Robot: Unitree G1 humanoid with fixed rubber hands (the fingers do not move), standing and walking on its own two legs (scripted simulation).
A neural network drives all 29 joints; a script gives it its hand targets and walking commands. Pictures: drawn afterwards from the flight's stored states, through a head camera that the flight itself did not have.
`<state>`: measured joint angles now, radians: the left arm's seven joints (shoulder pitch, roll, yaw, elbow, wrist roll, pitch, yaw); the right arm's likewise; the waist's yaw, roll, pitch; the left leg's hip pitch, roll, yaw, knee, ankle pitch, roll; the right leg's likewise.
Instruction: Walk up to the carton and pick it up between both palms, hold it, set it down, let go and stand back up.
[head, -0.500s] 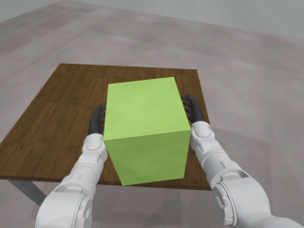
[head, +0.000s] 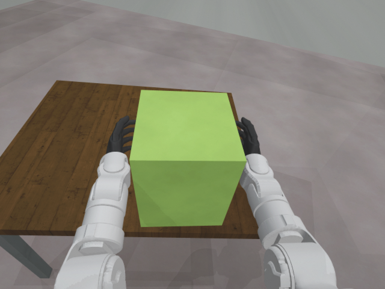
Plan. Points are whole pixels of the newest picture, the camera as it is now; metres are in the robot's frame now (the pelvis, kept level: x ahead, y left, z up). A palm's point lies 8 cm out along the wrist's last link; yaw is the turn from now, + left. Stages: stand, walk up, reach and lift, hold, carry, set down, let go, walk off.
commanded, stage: reach and lift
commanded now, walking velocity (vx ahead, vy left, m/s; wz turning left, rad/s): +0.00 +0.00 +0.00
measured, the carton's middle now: (183, 160) +0.39 +0.02 +0.05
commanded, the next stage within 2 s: hold in 1.62 s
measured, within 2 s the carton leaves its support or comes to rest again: neither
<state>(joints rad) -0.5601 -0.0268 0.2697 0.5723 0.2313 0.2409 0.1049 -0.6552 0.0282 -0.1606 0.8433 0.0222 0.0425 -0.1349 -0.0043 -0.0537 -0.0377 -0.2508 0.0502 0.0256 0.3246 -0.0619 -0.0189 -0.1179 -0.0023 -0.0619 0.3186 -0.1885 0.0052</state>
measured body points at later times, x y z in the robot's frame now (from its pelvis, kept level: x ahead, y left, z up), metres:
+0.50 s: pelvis +0.01 +0.01 +0.00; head -0.02 +0.03 +0.45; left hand +0.38 +0.16 +0.14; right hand +0.39 -0.13 +0.13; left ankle +0.07 +0.13 -0.75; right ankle -0.01 -0.12 -0.75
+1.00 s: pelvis +0.00 +0.00 +0.00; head -0.03 +0.03 +0.45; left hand +0.38 +0.17 +0.15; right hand +0.39 -0.13 +0.15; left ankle +0.07 +0.13 -0.75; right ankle -0.01 -0.12 -0.75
